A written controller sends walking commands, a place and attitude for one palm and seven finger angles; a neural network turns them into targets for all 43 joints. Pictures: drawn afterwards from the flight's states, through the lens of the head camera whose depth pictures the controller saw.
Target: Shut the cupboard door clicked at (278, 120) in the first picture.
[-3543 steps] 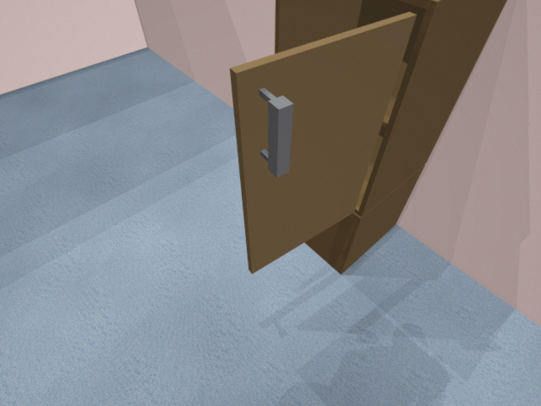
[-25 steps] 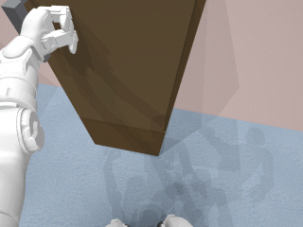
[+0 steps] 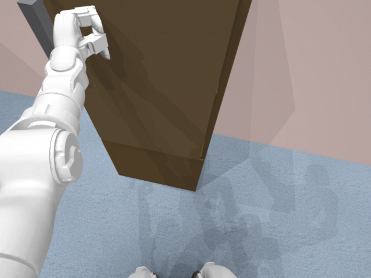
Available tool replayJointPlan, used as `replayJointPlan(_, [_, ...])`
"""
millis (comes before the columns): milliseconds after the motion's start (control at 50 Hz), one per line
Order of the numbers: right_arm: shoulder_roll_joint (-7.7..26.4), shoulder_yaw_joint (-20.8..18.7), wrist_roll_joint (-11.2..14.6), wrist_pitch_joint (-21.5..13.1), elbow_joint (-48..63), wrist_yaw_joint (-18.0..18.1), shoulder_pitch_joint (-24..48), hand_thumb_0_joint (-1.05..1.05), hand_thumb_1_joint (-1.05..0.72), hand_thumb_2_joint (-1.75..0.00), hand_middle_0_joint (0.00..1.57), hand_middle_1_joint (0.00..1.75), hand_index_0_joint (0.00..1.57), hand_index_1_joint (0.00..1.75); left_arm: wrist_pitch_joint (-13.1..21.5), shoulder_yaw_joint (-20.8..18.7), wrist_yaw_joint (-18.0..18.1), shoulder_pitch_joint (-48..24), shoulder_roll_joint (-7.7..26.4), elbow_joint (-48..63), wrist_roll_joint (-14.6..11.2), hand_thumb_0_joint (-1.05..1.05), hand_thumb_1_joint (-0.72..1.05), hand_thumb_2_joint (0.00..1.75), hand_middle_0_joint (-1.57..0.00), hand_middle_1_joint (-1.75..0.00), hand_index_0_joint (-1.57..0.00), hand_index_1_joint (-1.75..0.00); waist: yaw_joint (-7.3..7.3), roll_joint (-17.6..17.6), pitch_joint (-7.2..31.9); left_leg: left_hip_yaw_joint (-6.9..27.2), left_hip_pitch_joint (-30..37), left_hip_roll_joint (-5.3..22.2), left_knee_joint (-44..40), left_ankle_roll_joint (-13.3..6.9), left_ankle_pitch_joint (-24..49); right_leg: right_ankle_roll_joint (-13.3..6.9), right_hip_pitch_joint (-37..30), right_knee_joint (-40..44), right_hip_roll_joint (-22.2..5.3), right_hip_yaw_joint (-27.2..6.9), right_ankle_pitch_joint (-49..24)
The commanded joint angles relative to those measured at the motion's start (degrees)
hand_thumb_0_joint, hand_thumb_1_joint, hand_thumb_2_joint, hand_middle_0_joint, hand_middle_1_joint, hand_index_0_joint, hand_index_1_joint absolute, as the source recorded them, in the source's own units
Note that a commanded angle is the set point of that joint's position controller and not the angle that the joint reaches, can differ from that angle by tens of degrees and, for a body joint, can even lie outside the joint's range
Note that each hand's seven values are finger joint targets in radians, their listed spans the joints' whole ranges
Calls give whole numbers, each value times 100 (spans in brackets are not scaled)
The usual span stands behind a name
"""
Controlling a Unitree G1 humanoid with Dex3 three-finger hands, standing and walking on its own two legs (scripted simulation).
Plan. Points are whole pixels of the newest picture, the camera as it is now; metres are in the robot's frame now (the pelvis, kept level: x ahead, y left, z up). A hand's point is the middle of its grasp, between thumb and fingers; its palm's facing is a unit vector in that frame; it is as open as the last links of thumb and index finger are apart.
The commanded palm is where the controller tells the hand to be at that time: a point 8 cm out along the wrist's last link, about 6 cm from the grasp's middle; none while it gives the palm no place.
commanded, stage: pull the fist back off the door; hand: left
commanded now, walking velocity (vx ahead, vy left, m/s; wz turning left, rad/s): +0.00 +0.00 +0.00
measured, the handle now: (53, 30) +0.60 +0.21 +0.17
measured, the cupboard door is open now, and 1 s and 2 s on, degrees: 0 0 0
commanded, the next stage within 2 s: draw the hand back to the body in 0.52 s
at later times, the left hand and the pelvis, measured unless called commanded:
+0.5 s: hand (97, 63) +0.49 +0.11 +0.17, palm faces +0.02 -1.00 +0.00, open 3.1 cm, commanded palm +0.47 +0.16 +0.17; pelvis +0.03 -0.01 +0.02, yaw -3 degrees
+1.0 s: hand (67, 94) +0.41 +0.15 +0.18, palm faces +0.03 -1.00 -0.02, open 3.1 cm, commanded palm +0.38 +0.20 +0.18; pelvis +0.03 -0.01 +0.03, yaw -2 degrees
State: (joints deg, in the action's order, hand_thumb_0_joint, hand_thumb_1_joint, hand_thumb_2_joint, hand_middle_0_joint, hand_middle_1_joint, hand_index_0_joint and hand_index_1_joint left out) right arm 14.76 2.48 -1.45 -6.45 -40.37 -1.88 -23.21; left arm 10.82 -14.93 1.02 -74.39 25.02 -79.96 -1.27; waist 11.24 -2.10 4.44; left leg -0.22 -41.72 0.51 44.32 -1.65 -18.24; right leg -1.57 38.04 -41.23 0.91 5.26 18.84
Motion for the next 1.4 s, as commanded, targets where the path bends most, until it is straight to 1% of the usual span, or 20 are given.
replayJointPlan(0, [1133,-398,88,-111,283,113,-1028,0,-90,-90,20,30,20,30,528,-270,-219,-2851,943,1339,-253,0,90,90,-130,-150,-130,-150,172,-111,2214,387,2084,-20,-598,-35,595,72,-476,761,160,-446,-750])
replayJointPlan(60, [1100,-428,97,-82,427,115,-1020,0,-90,-90,20,30,20,30,708,-526,-217,-2257,1189,1734,-230,0,90,90,-130,-150,-130,-150,-66,27,2378,274,2014,-44,-641,-62,832,72,-950,714,166,-462,-1098])
replayJointPlan(240, [978,-549,251,90,709,186,-661,0,-90,-90,20,30,20,30,657,-684,-301,-738,1039,3399,-436,0,90,90,-130,-150,-130,-150,-581,-86,2544,-40,2539,-72,-817,-96,1730,47,-1919,788,193,-466,-2275])
replayJointPlan(280, [905,-543,282,83,744,189,-518,0,-90,-90,20,30,20,30,551,-300,-323,-513,546,3750,-472,0,90,90,-130,-150,-130,-150,-561,-84,2306,-34,2716,-56,-873,-94,1887,47,-1841,839,203,-412,-2364])
replayJointPlan(400, [849,-548,374,94,813,266,-94,0,-90,-90,20,30,20,30,160,-214,-314,386,323,4518,-629,0,90,90,-130,-150,-130,-150,-687,132,2007,-104,2900,-61,-1033,-117,2090,60,-2176,979,155,-416,-2728])
replayJointPlan(520, [788,-456,439,129,786,386,240,0,-90,-90,20,30,20,30,-128,237,-339,-159,-58,4582,-713,0,90,90,-130,-150,-130,-150,-472,251,1413,-57,3011,-98,-1112,-130,1687,94,-1931,1163,83,-434,-2411])
replayJointPlan(580, [750,-428,427,91,788,398,383,0,-90,-90,20,30,20,30,-90,385,-346,-377,-282,4547,-749,0,90,90,-130,-150,-130,-150,-495,86,1777,12,3282,-128,-1062,-102,1822,62,-1901,1085,61,-433,-2450])
replayJointPlan(620, [787,-407,415,98,767,411,362,0,-90,-90,20,30,20,30,-65,171,-351,-144,-65,4237,-773,0,90,90,-130,-150,-130,-150,-566,337,1801,38,3179,-133,-1048,-99,1862,55,-2008,1052,52,-412,-2463])
replayJointPlan(720, [785,-371,452,183,1060,350,618,0,-90,-90,20,30,20,30,-146,-130,-504,1226,163,4364,-756,0,90,90,-130,-150,-130,-150,-958,288,1961,-17,3042,-148,-1092,-93,2199,15,-2463,938,4,-412,-2841])
replayJointPlan(800, [731,-352,506,240,1342,349,937,0,-90,-90,20,30,20,30,-337,-49,-641,1624,60,5489,-902,0,90,90,-130,-150,-130,-150,-1060,397,1882,-64,3085,-121,-1236,-110,2186,39,-2714,1030,-6,-411,-2958])
replayJointPlan(820, [759,-359,504,250,1397,370,985,0,-90,-90,20,30,20,30,-362,-248,-645,1916,281,5790,-957,0,90,90,-130,-150,-130,-150,-1146,442,1948,-66,3127,-112,-1244,-128,2312,41,-2879,1035,-12,-423,-3046])
replayJointPlan(860, [686,-334,528,220,1473,390,1170,0,-90,-90,20,30,20,30,-426,-38,-725,2142,74,6550,-1007,0,90,90,-130,-150,-130,-150,-1155,232,1926,-76,3315,-89,-1322,-120,2410,40,-2906,1082,-14,-410,-3065])
replayJointPlan(960, [689,-282,566,146,1438,531,1449,0,-90,-90,20,30,20,30,-828,-26,-812,2780,131,7287,-1137,0,90,90,-130,-150,-130,-150,-1122,175,1309,-15,3347,-74,-1564,-111,1808,42,-2718,1367,5,-381,-2335])
replayJointPlan(1020, [686,-255,575,70,1456,609,1593,0,-90,-90,20,30,20,30,-1077,-10,-883,3055,128,7727,-1221,0,90,90,-130,-150,-130,-150,-1146,-47,1253,13,3495,-93,-1636,-104,1615,26,-2705,1486,0,-374,-2011])
replayJointPlan(1120, [666,-203,580,-57,1478,637,1775,0,-90,-90,20,30,20,30,-1371,-48,-1042,4165,50,8156,-1346,0,90,90,-116,-135,-116,-135,-1234,137,1006,95,3562,-77,-1750,-70,1591,21,-2716,1548,10,-287,-1886])
replayJointPlan(1140, [501,-185,453,-78,1487,621,1855,0,-90,-90,20,30,20,30,-954,352,-501,4420,93,8787,-753,0,90,90,-113,-132,-113,-132,-1217,-54,315,37,3492,-94,-1994,-56,1319,51,-2448,1875,-106,-473,-1500])
replayJointPlan(1160, [523,-185,408,-37,1371,617,1827,0,-90,-90,20,30,20,30,-875,270,-221,4997,-49,8421,-701,0,90,90,-111,-129,-111,-129,-1203,195,57,100,3370,-51,-2120,-23,999,55,-2447,1945,-96,-421,-1140])
replayJointPlan(1200, [525,-188,391,71,1362,606,1870,0,-90,-90,20,30,20,30,-708,242,46,5279,0,8710,-589,0,90,90,-105,-123,-105,-123,-1218,397,144,127,3456,-11,-2280,-30,855,50,-2690,2050,-89,-437,-944])
replayJointPlan(1300, [447,-194,328,137,1356,612,1970,0,-90,-90,20,30,20,30,-400,73,322,5523,198,9615,-386,0,90,90,-92,-108,-92,-108,-1242,-305,536,63,3933,-9,-2420,-19,1176,19,-3088,2152,-93,-459,-1189])
replayJointPlan(1380, [446,-174,286,126,1329,602,2009,0,-90,-90,20,30,20,30,-324,-22,408,6121,238,9944,-305,0,90,90,-81,-96,-81,-96,-1290,-285,460,102,4018,-10,-2502,6,1422,9,-3199,2216,-57,-415,-1379])
